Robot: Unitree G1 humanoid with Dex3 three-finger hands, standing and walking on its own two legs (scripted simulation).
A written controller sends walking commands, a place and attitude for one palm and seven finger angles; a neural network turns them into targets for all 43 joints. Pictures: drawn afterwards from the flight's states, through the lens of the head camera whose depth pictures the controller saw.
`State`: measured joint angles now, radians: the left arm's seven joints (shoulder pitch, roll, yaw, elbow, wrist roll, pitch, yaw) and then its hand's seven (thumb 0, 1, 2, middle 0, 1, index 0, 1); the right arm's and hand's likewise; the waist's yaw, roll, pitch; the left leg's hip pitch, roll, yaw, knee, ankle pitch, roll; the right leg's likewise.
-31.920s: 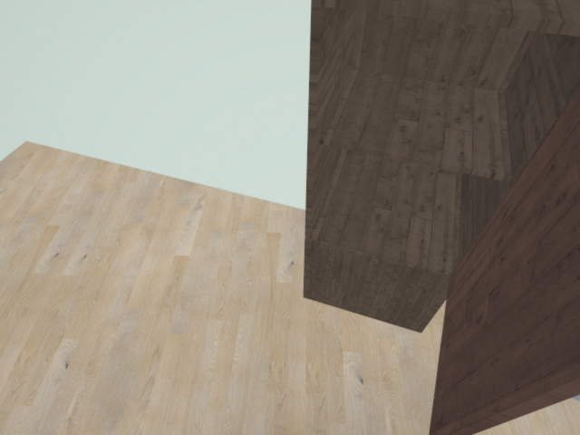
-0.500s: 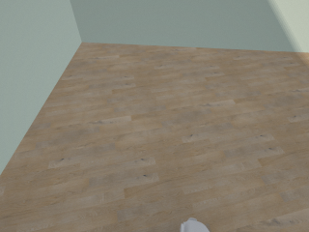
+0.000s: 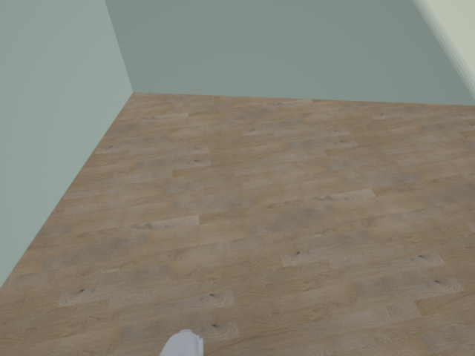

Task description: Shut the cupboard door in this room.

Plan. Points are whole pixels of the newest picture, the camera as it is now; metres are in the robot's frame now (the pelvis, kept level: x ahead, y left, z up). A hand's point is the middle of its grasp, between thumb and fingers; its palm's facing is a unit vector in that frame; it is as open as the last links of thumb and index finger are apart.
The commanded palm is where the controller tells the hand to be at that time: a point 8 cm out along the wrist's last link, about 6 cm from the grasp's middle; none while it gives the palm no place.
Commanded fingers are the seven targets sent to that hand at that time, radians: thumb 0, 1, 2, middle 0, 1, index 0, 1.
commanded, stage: walk to a spot facing it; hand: left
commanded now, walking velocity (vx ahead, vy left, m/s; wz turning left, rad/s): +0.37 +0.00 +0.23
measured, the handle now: out of the picture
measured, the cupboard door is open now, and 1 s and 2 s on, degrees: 53 53 53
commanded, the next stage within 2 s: turn to face it in 0.40 s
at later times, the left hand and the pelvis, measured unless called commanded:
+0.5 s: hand (127, 335) +0.20 +0.25 -0.18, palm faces +0.06 -0.98 -0.19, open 7.4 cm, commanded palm none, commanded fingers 0.00 0.90 0.90 -0.20 -0.30 -0.20 -0.30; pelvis +0.19 +0.07 -0.01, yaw -1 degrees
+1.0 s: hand (147, 281) +0.31 +0.24 -0.17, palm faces +0.23 -0.95 -0.21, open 7.2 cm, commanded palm none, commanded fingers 0.00 0.90 0.90 -0.20 -0.30 -0.20 -0.30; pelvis +0.25 +0.04 -0.01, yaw +12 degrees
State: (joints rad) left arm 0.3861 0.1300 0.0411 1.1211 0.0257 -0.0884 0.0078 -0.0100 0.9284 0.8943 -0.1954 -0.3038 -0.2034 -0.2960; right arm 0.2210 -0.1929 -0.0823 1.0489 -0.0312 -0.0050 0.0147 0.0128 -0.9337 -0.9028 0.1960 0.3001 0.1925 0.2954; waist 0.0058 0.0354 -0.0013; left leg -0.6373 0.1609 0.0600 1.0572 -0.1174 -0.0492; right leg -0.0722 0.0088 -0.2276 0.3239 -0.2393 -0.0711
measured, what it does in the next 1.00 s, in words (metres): walks ahead: left foot, then right foot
